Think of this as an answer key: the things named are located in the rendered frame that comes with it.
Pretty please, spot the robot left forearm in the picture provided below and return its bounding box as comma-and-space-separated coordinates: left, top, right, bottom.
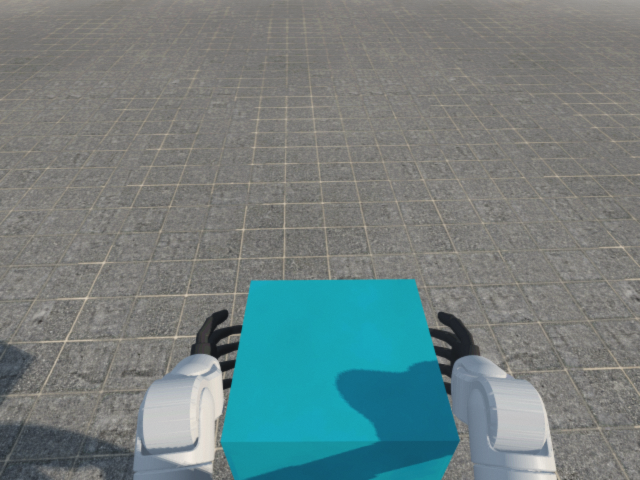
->
133, 354, 225, 480

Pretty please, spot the robot right forearm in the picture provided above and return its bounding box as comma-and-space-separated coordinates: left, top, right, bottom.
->
451, 355, 557, 480

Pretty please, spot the left robot hand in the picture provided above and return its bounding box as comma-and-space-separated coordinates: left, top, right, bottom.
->
190, 309, 242, 390

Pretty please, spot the right robot hand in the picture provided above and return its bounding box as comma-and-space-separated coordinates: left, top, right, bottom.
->
429, 312, 480, 395

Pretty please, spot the carton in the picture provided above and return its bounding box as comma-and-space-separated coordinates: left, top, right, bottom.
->
221, 279, 460, 480

